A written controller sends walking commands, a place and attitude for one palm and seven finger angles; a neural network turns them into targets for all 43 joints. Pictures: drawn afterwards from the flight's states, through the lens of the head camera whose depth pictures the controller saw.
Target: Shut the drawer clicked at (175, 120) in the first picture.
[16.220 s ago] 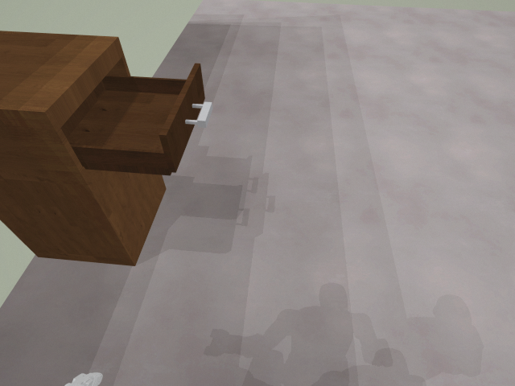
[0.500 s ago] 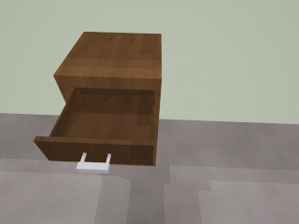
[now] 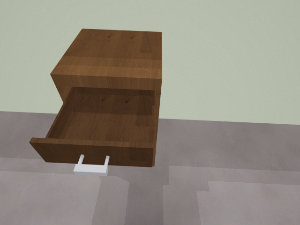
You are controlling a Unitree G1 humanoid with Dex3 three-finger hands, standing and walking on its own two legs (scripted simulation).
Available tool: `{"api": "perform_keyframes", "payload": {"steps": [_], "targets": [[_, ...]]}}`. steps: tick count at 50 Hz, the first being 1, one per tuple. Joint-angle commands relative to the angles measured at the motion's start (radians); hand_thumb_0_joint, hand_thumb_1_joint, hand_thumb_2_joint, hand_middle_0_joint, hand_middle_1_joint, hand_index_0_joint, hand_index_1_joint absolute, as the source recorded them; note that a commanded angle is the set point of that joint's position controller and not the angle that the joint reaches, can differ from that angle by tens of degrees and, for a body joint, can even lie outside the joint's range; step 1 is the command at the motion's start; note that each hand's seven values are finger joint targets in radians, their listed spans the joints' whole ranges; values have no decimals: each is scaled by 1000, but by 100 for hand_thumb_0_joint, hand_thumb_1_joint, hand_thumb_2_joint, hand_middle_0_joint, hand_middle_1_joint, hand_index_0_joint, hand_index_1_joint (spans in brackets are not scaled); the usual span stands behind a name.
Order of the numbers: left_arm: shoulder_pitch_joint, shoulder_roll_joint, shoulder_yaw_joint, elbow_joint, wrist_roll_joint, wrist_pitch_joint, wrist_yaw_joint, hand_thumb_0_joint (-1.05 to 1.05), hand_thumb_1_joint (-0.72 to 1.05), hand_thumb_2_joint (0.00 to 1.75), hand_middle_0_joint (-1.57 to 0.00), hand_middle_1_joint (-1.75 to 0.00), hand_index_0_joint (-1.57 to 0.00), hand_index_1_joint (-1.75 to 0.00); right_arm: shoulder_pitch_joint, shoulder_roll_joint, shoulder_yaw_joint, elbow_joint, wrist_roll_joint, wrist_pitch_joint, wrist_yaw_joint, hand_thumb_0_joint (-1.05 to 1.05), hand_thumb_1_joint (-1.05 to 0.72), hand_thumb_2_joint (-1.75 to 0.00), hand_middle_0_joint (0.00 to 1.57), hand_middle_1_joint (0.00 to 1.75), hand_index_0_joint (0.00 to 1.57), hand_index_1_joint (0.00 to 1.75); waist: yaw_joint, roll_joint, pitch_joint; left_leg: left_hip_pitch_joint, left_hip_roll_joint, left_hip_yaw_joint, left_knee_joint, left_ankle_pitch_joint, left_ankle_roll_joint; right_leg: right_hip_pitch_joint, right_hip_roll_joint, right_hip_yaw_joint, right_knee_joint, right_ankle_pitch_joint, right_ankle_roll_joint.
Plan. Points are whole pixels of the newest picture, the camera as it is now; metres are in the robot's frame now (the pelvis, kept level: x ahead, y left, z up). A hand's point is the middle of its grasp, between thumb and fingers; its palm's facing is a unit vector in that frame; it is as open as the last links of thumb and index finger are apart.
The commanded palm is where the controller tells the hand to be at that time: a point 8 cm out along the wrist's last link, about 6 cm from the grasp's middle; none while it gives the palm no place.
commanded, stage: raise the hand and make a fist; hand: left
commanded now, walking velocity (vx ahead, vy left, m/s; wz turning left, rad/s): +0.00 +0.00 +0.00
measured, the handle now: (93, 163) +0.33 +0.22 -0.12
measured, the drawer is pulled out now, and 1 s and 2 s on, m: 0.29 0.29 0.29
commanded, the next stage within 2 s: bring the fist close to the handle in 1.82 s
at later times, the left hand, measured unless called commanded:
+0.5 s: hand out of the picture +0.12 +0.16 -0.06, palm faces +0.15 -0.99 -0.08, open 5.2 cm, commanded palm +0.11 +0.22 -0.05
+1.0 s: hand (89, 221) +0.14 +0.17 -0.04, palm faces +0.03 -1.00 -0.05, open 3.2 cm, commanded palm +0.11 +0.22 -0.03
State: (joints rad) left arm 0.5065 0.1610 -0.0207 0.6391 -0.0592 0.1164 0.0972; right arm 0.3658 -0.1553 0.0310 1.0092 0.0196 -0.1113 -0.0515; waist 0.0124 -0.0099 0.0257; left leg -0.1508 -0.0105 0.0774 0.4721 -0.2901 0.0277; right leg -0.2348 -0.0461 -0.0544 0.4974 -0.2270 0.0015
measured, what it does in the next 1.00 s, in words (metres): lowers itself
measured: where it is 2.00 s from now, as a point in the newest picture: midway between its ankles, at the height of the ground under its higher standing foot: outside the picture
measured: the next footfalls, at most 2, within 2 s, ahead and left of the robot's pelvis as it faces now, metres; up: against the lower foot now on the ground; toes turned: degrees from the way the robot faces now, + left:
none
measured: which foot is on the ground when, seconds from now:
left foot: down 0.00-1.00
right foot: down 0.00-1.00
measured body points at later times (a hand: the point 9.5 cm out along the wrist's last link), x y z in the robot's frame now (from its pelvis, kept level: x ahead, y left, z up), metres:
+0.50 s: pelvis -0.02 -0.03 -0.10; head +0.04 -0.02 +0.34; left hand +0.11 +0.22 -0.05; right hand +0.25 -0.23 -0.13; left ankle -0.02 +0.10 -0.74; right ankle +0.02 -0.13 -0.74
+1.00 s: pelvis -0.02 -0.02 -0.09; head +0.05 -0.01 +0.36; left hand +0.13 +0.22 -0.04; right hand +0.17 -0.27 -0.16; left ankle -0.02 +0.10 -0.74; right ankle +0.02 -0.13 -0.74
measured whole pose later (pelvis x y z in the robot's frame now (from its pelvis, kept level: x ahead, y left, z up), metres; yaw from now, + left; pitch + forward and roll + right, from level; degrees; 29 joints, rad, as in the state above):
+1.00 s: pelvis -0.02 -0.02 -0.09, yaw +3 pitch +15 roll -2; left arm 0.64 0.20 0.13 -0.15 -0.25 -0.45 -0.27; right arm 0.24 -0.24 -0.06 0.53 0.04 -0.24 -0.05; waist -0.01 0.02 -0.14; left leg -0.88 0.03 -0.01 1.18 -0.57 0.00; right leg -0.91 -0.04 -0.12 1.13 -0.48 -0.03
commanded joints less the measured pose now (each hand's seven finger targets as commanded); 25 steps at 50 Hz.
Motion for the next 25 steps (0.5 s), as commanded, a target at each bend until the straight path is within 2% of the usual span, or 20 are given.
{"api": "perform_keyframes", "payload": {"steps": [1,2,3,4,5,6,7,8,9,10,11,12,13,14,16,18,19,21,24,25], "targets": [[-171,-93,-127,-740,-107,-166,30,0,90,90,-30,-41,-30,-41,-156,-198,-49,-314,44,-249,-33,0,-90,-90,20,30,20,30,-64,46,22,-200,36,-125,-72,-59,-18,-118,29,-48,5,-83,-19],[-162,-40,-92,-753,-91,-210,25,0,90,90,-32,-43,-32,-43,-159,-225,-58,-336,27,-271,-34,0,-90,-90,20,30,20,30,-83,-46,14,-234,24,-135,-24,-103,-9,-170,33,-49,10,-144,-16],[-140,-53,-91,-736,-80,-254,10,0,90,90,-34,-45,-34,-45,-160,-227,-65,-370,9,-285,-30,0,-90,-90,20,30,20,30,-90,-125,22,-280,12,-136,32,-121,-6,-233,35,-56,36,-197,-14],[-122,-54,-66,-696,-73,-307,-9,0,90,90,-36,-47,-36,-47,-163,-224,-76,-405,0,-294,-20,0,-90,-90,20,30,20,30,-82,-157,3,-318,-2,-122,91,-127,-12,-283,31,-54,67,-243,-16],[-30,-60,-39,-643,-69,-366,-44,0,90,90,-38,-50,-38,-50,-157,-216,-90,-431,-12,-299,-7,0,-90,-90,20,30,20,30,-45,-214,-43,-369,-4,-110,141,-125,-21,-319,37,-56,114,-284,-19],[88,-93,-34,-588,-91,-434,-91,0,90,90,-40,-52,-40,-52,-182,-205,-99,-467,-17,-304,8,0,-90,-90,20,30,20,30,-12,-242,-58,-431,-1,-100,199,-117,-25,-354,37,-58,168,-297,-21],[192,-78,22,-554,-113,-507,-145,0,90,90,-42,-54,-42,-54,-191,-198,-112,-490,-18,-298,25,0,-90,-90,20,30,20,30,23,-251,-93,-494,-3,-87,250,-102,-34,-364,37,-52,217,-290,-26],[237,-61,58,-564,-136,-588,-205,0,90,90,-44,-56,-44,-56,-211,-196,-121,-514,-19,-288,43,0,-90,-90,20,30,20,30,39,-227,-123,-544,-9,-73,303,-77,-40,-367,36,-39,265,-246,-31],[261,6,144,-545,-135,-669,-255,0,90,90,-46,-58,-46,-58,-212,-195,-134,-521,-16,-274,65,0,-90,-90,20,30,20,30,57,-110,-160,-562,-15,-59,349,-32,-53,-361,32,-28,325,-165,-47],[244,33,167,-576,-136,-750,-311,0,90,90,-48,-60,-48,-60,-238,-197,-138,-555,-22,-262,82,0,-90,-90,20,30,20,30,53,-43,-187,-592,-20,-54,399,1,-57,-371,31,-28,391,-90,-54],[267,78,212,-576,-125,-779,-335,0,90,90,-50,-62,-50,-62,-264,-193,-148,-588,-18,-245,88,0,-90,-90,20,30,20,30,68,-46,-213,-645,-24,-41,438,11,-46,-376,30,-14,437,-51,-56],[284,83,217,-602,-117,-770,-348,0,90,90,-52,-65,-52,-65,-279,-191,-148,-620,-13,-225,89,0,-90,-90,20,30,20,30,82,-31,-246,-673,-28,-32,457,12,-37,-374,31,-1,468,-28,-56],[251,65,184,-679,-122,-748,-354,0,90,90,-54,-67,-54,-67,-294,-189,-145,-656,-8,-204,87,0,-90,-90,20,30,20,30,79,-6,-275,-679,-31,-28,467,11,-31,-373,32,6,486,-12,-54],[239,85,199,-738,-132,-718,-347,0,90,90,-56,-69,-56,-69,-291,-183,-147,-669,-2,-181,81,0,-90,-90,20,30,20,30,80,46,-289,-681,-34,-21,483,9,-28,-365,30,30,482,-7,-53],[199,86,190,-877,-149,-682,-331,0,90,90,-60,-73,-60,-73,-289,-173,-138,-709,2,-154,67,0,-90,-90,20,30,20,30,64,89,-332,-674,-24,-39,502,10,-20,-380,35,42,488,-17,-51],[93,101,192,-1000,-159,-691,-306,0,90,90,-64,-78,-64,-78,-257,-166,-132,-713,-2,-149,48,0,-90,-90,20,30,20,30,23,96,-353,-674,-10,-62,550,19,-9,-432,38,54,495,-21,-45],[18,113,196,-1053,-166,-707,-303,0,90,90,-66,-80,-66,-80,-225,-171,-127,-701,-7,-147,39,0,-90,-90,20,30,20,30,-12,56,-349,-685,-2,-80,574,13,-5,-466,47,56,501,-30,-40],[-5,91,167,-1066,-176,-738,-326,0,90,90,-70,-84,-70,-84,-208,-170,-120,-680,-9,-161,26,0,-90,-90,20,30,20,30,-44,62,-354,-694,7,-93,623,2,0,-506,45,68,496,-52,-32],[-57,105,145,-1014,-195,-739,-404,0,90,90,-76,-91,-76,-91,-206,-186,-104,-645,-4,-192,11,0,-90,-90,20,30,20,30,-81,37,-338,-743,13,-102,671,-45,6,-541,43,83,478,-128,-26],[-59,120,158,-987,-204,-723,-429,0,90,90,-78,-93,-78,-93,-202,-189,-103,-635,1,-200,6,0,-90,-90,20,30,20,30,-79,22,-353,-757,13,-105,674,-62,6,-532,41,88,471,-157,-23]]}}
